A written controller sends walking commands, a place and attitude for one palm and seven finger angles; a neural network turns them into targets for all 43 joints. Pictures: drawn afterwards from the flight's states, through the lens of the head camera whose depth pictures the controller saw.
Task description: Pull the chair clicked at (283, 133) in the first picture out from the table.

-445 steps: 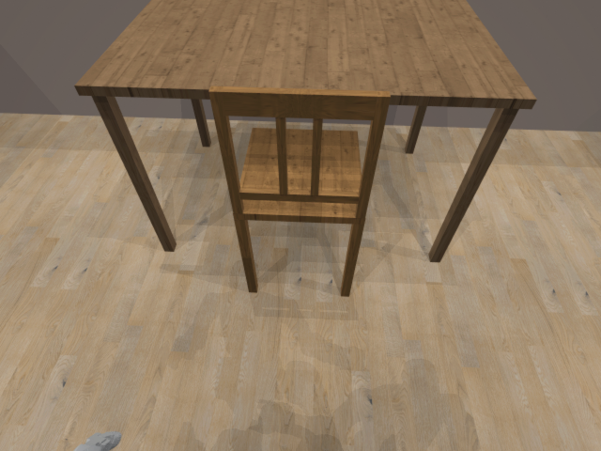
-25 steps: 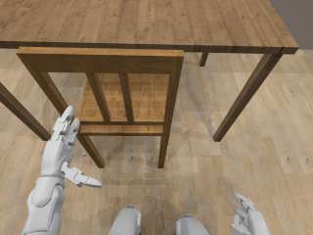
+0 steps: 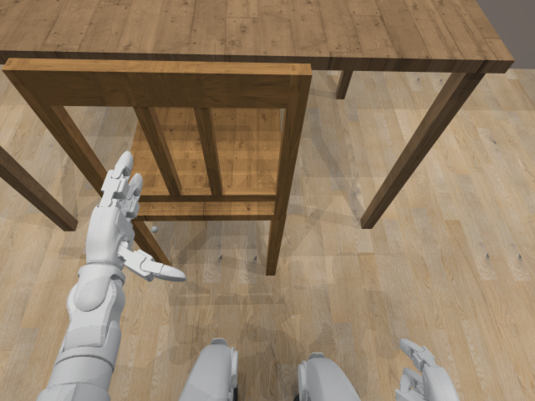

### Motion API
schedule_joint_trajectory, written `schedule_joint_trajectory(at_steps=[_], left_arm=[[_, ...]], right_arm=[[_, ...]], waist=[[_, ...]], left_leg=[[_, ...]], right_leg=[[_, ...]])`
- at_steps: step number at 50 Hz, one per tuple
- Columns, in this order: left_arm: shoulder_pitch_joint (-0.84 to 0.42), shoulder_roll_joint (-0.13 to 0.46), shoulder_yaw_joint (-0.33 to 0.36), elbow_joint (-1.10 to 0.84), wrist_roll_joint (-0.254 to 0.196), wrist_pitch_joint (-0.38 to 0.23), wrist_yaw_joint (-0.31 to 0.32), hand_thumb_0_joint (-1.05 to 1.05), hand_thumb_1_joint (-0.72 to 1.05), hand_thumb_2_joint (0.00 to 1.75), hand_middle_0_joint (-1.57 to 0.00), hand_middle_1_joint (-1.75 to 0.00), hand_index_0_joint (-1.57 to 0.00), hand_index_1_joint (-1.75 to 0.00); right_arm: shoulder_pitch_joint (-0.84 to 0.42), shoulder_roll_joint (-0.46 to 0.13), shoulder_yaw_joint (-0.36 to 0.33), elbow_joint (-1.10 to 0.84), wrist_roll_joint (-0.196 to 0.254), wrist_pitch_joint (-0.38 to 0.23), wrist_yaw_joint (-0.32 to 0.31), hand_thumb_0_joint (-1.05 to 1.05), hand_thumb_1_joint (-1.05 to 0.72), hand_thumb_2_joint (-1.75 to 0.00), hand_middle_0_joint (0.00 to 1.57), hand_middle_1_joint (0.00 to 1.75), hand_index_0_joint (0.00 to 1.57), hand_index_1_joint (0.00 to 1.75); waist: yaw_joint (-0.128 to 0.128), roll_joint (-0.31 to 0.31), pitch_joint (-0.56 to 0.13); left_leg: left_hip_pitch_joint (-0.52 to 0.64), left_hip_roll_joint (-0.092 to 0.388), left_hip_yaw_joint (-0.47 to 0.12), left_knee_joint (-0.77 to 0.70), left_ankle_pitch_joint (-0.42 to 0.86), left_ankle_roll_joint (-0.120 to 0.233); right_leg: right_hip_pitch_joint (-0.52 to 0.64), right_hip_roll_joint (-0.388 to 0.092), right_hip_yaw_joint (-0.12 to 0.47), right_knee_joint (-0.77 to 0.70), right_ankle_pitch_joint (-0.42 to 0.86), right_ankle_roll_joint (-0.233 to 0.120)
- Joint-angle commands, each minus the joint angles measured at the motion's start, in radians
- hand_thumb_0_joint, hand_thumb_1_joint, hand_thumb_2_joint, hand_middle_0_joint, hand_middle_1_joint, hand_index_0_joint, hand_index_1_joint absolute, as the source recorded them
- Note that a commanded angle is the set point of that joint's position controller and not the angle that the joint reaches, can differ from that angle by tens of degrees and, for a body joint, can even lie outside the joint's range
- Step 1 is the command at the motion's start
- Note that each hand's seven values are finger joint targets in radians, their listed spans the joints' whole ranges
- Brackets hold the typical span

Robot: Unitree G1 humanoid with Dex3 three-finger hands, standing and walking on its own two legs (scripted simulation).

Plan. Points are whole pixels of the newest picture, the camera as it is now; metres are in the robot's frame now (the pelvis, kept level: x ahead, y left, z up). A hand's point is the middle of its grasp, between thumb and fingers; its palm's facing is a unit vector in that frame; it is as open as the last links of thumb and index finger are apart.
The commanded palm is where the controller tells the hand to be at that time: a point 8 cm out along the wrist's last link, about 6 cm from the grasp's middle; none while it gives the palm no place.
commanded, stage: aim the fingers beside a spindle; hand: left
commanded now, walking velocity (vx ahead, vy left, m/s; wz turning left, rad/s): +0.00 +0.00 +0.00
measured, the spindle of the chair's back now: (162, 154) +0.51 +0.20 +0.00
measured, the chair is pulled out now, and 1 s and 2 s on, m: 0.00 0.00 0.00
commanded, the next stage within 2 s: push the fingers through the gap in 0.74 s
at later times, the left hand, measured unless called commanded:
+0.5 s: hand (157, 224) +0.36 +0.18 +0.02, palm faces +0.05 -1.00 -0.03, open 16.9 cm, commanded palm +0.34 +0.23 +0.02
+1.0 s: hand (154, 221) +0.37 +0.18 +0.02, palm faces +0.05 -1.00 -0.03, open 16.9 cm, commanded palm +0.36 +0.23 +0.02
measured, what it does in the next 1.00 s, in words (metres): stands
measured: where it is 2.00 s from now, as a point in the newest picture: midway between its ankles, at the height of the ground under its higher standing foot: outside the picture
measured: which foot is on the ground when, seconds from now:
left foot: down 0.00-1.00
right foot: down 0.00-1.00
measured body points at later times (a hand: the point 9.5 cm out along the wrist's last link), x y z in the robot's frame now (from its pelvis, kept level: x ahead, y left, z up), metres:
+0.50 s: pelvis +0.00 +0.00 +0.00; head +0.11 +0.01 +0.43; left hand +0.36 +0.23 +0.02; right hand +0.13 -0.25 -0.11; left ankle +0.05 +0.11 -0.63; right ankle +0.01 -0.13 -0.63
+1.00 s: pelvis +0.00 +0.00 -0.01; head +0.11 +0.02 +0.43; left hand +0.36 +0.24 +0.02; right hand +0.14 -0.25 -0.12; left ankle +0.05 +0.11 -0.63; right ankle +0.01 -0.13 -0.63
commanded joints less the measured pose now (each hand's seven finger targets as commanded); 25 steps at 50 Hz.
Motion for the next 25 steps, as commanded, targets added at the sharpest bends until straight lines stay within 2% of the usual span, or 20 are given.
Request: schedule_joint_trajectory(at_steps=[1,3,6,9,10,11,12,13,14,16,17,18,20,22,23,24,25], left_arm=[[-0.252,0.159,0.071,-0.163,0.003,-0.072,0.009,0.0,-0.5,0.3,-0.06,-0.08,-0.06,-0.08],[-0.273,0.163,0.077,-0.141,0.001,-0.075,0.012,0.0,-0.5,0.3,-0.06,-0.08,-0.06,-0.08],[-0.343,0.161,0.066,-0.133,0.012,-0.089,0.017,0.0,-0.5,0.3,-0.06,-0.08,-0.06,-0.08],[-0.305,0.175,0.089,-0.126,0.009,-0.093,0.017,0.0,-0.5,0.3,-0.06,-0.08,-0.06,-0.08],[-0.288,0.186,0.094,-0.124,0.013,-0.091,0.018,0.0,-0.5,0.3,-0.06,-0.08,-0.06,-0.08],[-0.288,0.168,0.08,-0.155,0.007,-0.091,0.016,0.0,-0.5,0.3,-0.06,-0.08,-0.06,-0.08],[-0.252,0.163,0.077,-0.148,0.006,-0.085,0.014,0.0,-0.5,0.3,-0.06,-0.08,-0.06,-0.08],[-0.24,0.155,0.072,-0.139,0.001,-0.078,0.012,0.0,-0.5,0.3,-0.06,-0.08,-0.06,-0.08],[-0.235,0.172,0.09,-0.134,0.001,-0.077,0.014,0.0,-0.5,0.3,-0.06,-0.08,-0.06,-0.08],[-0.252,0.156,0.073,-0.136,0.004,-0.079,0.016,0.0,-0.5,0.3,-0.06,-0.08,-0.06,-0.08],[-0.259,0.145,0.065,-0.138,0.002,-0.081,0.018,0.0,-0.5,0.3,-0.06,-0.08,-0.06,-0.08],[-0.259,0.161,0.082,-0.142,0.002,-0.086,0.022,0.0,-0.5,0.3,-0.06,-0.08,-0.06,-0.08],[-0.283,0.156,0.066,-0.17,0.003,-0.098,0.023,0.0,-0.5,0.3,-0.06,-0.08,-0.06,-0.08],[-0.254,0.173,0.089,-0.181,0.002,-0.107,0.025,0.0,-0.5,0.3,-0.06,-0.08,-0.06,-0.08],[-0.25,0.147,0.06,-0.19,0.003,-0.109,0.021,0.0,-0.5,0.3,-0.06,-0.08,-0.06,-0.08],[-0.24,0.145,0.059,-0.185,0.002,-0.108,0.019,0.0,-0.5,0.3,-0.06,-0.08,-0.06,-0.08],[-0.249,0.142,0.048,-0.171,0.005,-0.104,0.018,0.0,-0.5,0.3,-0.06,-0.08,-0.06,-0.08]], right_arm=[[0.024,-0.149,-0.062,-0.116,0.003,-0.029,-0.012,0.0,-0.9,-0.9,0.2,0.3,0.2,0.3],[0.027,-0.148,-0.061,-0.114,0.002,-0.023,-0.01,0.0,-0.9,-0.9,0.2,0.3,0.2,0.3],[0.032,-0.149,-0.062,-0.105,0.0,-0.019,-0.01,0.0,-0.9,-0.9,0.2,0.3,0.2,0.3],[0.04,-0.15,-0.065,-0.111,-0.001,-0.013,-0.006,0.0,-0.9,-0.9,0.2,0.3,0.2,0.3],[0.042,-0.152,-0.066,-0.114,0.001,-0.011,-0.005,0.0,-0.9,-0.9,0.2,0.3,0.2,0.3],[0.041,-0.147,-0.065,-0.115,0.0,-0.008,-0.003,0.0,-0.9,-0.9,0.2,0.3,0.2,0.3],[0.046,-0.148,-0.067,-0.117,0.002,-0.004,-0.001,0.0,-0.9,-0.9,0.2,0.3,0.2,0.3],[0.044,-0.146,-0.066,-0.118,0.004,0.0,0.001,0.0,-0.9,-0.9,0.2,0.3,0.2,0.3],[0.041,-0.148,-0.067,-0.119,0.005,0.003,0.0,0.0,-0.9,-0.9,0.2,0.3,0.2,0.3],[0.039,-0.148,-0.064,-0.118,0.006,0.006,0.0,0.0,-0.9,-0.9,0.2,0.3,0.2,0.3],[0.04,-0.147,-0.065,-0.116,0.006,0.007,0.0,0.0,-0.9,-0.9,0.2,0.3,0.2,0.3],[0.04,-0.149,-0.068,-0.114,0.005,0.007,-0.003,0.0,-0.9,-0.9,0.2,0.3,0.2,0.3],[0.039,-0.147,-0.066,-0.114,0.005,0.004,-0.004,0.0,-0.9,-0.9,0.2,0.3,0.2,0.3],[0.038,-0.147,-0.068,-0.111,0.001,0.003,-0.004,0.0,-0.9,-0.9,0.2,0.3,0.2,0.3],[0.036,-0.143,-0.068,-0.113,0.003,0.002,-0.003,0.0,-0.9,-0.9,0.2,0.3,0.2,0.3],[0.036,-0.144,-0.067,-0.113,0.002,0.003,-0.002,0.0,-0.9,-0.9,0.2,0.3,0.2,0.3],[0.038,-0.146,-0.066,-0.111,0.003,0.004,-0.002,0.0,-0.9,-0.9,0.2,0.3,0.2,0.3]], waist=[[-0.013,0.024,-0.372],[-0.016,0.008,-0.373],[-0.029,0.029,-0.386],[-0.009,0.024,-0.427],[-0.007,0.042,-0.435],[-0.008,0.055,-0.457],[-0.005,0.043,-0.455],[-0.01,0.015,-0.425],[-0.007,0.001,-0.414],[-0.016,0.018,-0.389],[-0.022,0.002,-0.385],[-0.019,0.002,-0.39],[-0.026,0.025,-0.394],[-0.012,0.04,-0.416],[-0.02,0.038,-0.42],[-0.016,0.045,-0.41],[-0.028,0.033,-0.39]], left_leg=[[0.34,0.005,-0.008,-0.155,0.225,0.01],[0.32,0.004,-0.004,-0.149,0.211,0.011],[0.327,0.005,-0.005,-0.132,0.219,0.011],[0.337,0.004,-0.001,-0.134,0.253,0.009],[0.352,0.005,-0.004,-0.137,0.271,0.007],[0.37,0.004,0.0,-0.135,0.293,0.008],[0.379,0.007,-0.001,-0.14,0.31,0.006],[0.355,0.006,0.002,-0.144,0.295,0.008],[0.334,0.007,0.003,-0.145,0.274,0.009],[0.325,0.006,-0.001,-0.146,0.256,0.009],[0.326,0.006,-0.001,-0.147,0.248,0.011],[0.333,0.008,-0.002,-0.145,0.248,0.01],[0.338,0.006,0.0,-0.14,0.252,0.013],[0.363,0.006,-0.003,-0.144,0.275,0.007],[0.376,0.008,-0.002,-0.143,0.286,0.008],[0.375,0.007,-0.004,-0.147,0.285,0.006],[0.366,0.008,-0.008,-0.146,0.279,0.008]], right_leg=[[0.077,0.0,-0.006,-0.167,0.238,-0.026],[0.082,0.001,-0.002,-0.167,0.232,-0.024],[0.053,0.0,0.0,-0.156,0.237,-0.024],[0.09,0.0,0.002,-0.15,0.271,-0.026],[0.087,0.002,-0.001,-0.146,0.281,-0.029],[0.098,-0.001,0.001,-0.147,0.306,-0.027],[0.105,0.001,-0.002,-0.149,0.318,-0.028],[0.114,0.002,-0.003,-0.157,0.316,-0.025],[0.115,0.002,-0.001,-0.159,0.301,-0.023],[0.086,0.003,-0.004,-0.155,0.28,-0.024],[0.087,0.002,-0.005,-0.16,0.272,-0.023],[0.081,0.003,-0.005,-0.159,0.269,-0.023],[0.083,0.003,-0.001,-0.159,0.276,-0.024],[0.089,0.003,-0.003,-0.155,0.289,-0.026],[0.086,0.002,-0.004,-0.156,0.298,-0.025],[0.085,0.003,-0.006,-0.157,0.293,-0.027],[0.074,0.004,-0.009,-0.157,0.286,-0.027]])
